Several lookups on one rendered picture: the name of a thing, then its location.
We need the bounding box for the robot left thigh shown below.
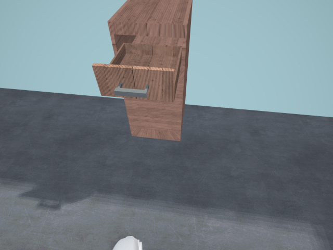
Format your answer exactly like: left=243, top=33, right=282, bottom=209
left=113, top=237, right=143, bottom=250

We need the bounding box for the handle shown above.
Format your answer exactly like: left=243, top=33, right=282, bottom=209
left=114, top=83, right=149, bottom=98

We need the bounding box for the drawer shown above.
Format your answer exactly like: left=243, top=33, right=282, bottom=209
left=92, top=43, right=182, bottom=102

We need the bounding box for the cabinet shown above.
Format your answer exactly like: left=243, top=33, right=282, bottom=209
left=107, top=0, right=193, bottom=141

